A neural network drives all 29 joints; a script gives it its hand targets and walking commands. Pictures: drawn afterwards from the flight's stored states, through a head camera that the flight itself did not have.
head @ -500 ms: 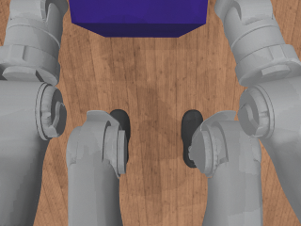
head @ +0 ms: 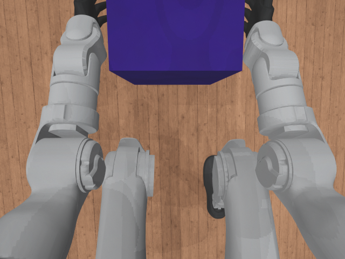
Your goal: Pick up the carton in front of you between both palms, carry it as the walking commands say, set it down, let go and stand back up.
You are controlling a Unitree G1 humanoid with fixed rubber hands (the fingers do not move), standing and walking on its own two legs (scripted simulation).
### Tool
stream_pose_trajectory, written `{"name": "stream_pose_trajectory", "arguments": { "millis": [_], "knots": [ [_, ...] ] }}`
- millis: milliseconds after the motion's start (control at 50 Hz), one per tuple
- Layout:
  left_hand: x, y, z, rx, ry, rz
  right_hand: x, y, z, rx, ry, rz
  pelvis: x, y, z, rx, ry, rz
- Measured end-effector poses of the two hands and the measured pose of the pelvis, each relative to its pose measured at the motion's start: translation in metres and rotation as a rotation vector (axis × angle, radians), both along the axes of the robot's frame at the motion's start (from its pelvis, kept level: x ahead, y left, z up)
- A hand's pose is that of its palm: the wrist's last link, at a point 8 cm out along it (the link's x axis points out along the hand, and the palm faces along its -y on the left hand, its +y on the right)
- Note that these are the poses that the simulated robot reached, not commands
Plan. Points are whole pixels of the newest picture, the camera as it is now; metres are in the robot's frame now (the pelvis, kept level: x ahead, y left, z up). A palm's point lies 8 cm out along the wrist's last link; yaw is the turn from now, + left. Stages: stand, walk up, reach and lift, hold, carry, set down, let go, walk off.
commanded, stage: reach and lift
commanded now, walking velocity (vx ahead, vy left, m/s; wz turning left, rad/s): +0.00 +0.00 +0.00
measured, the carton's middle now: (173, 31) +0.55 +0.04 -0.18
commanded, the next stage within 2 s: none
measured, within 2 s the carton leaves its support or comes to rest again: neither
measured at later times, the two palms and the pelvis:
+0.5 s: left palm out of the picture +0.49 +0.18 +0.07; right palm (337, 1) +0.50 -0.12 +0.07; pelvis -0.01 -0.01 +0.12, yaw +2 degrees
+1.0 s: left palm out of the picture +0.43 +0.17 +0.23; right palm out of the picture +0.44 -0.13 +0.23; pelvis +0.04 +0.00 +0.26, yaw +2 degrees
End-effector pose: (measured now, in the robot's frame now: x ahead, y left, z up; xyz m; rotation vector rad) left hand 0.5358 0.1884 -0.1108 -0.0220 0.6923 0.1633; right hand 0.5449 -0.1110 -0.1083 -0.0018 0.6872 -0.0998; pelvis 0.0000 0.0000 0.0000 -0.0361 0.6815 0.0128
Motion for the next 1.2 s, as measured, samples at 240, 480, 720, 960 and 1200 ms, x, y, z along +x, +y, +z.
{"name": "stream_pose_trajectory", "arguments": {
  "millis": [240,480,720,960,1200],
  "knots": [
    [-0.045,0.005,0.116,0.015,0.018,0.019,-0.040,0.005,0.109,0.019,0.018,0.010,-0.020,-0.010,0.066,0.011,0.041,0.018],
    [-0.048,-0.005,0.173,0.011,-0.003,0.012,-0.045,-0.005,0.168,0.023,-0.004,-0.002,-0.016,-0.009,0.112,0.022,0.071,0.007],
    [-0.074,-0.002,0.246,-0.011,0.014,0.024,-0.069,-0.002,0.247,0.004,0.013,0.006,0.018,-0.004,0.181,0.014,0.012,0.025],
    [-0.099,-0.014,0.326,-0.015,0.003,0.024,-0.096,-0.014,0.325,0.015,0.003,-0.007,0.037,-0.001,0.247,0.024,-0.118,0.027],
    [-0.126,-0.020,0.401,-0.016,0.005,0.037,-0.121,-0.019,0.398,0.020,0.006,0.004,0.055,-0.005,0.309,0.041,-0.297,0.026]
  ]
}}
